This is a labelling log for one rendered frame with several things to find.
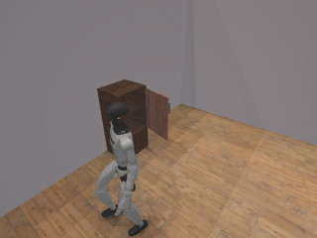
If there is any robot right thigh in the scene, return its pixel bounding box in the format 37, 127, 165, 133
95, 160, 117, 197

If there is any right robot foot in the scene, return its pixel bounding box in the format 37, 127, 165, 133
101, 204, 118, 217

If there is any cupboard door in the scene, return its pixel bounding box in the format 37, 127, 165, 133
145, 88, 169, 140

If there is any robot left forearm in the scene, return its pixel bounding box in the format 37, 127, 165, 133
122, 166, 139, 200

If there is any robot left upper arm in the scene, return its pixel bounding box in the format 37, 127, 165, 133
119, 135, 139, 172

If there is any left robot hand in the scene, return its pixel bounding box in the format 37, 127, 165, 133
115, 197, 131, 216

